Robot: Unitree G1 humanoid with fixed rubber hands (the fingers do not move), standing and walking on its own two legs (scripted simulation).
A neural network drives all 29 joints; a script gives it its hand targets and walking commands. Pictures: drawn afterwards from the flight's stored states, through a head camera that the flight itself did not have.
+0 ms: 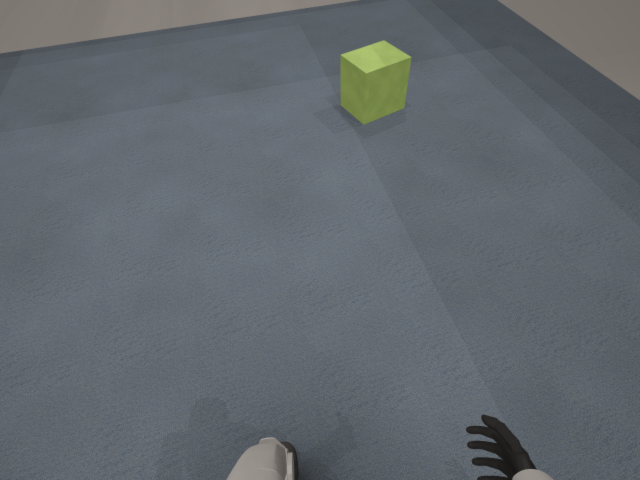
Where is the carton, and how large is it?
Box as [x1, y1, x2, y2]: [340, 40, 410, 124]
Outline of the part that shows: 383,40 340,55 341,105 363,124 403,108 410,57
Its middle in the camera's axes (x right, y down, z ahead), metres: +0.29 -0.83 +2.08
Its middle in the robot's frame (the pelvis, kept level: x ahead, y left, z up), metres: +2.03 -0.10 -0.63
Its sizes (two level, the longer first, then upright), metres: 0.276 0.229 0.289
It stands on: the floor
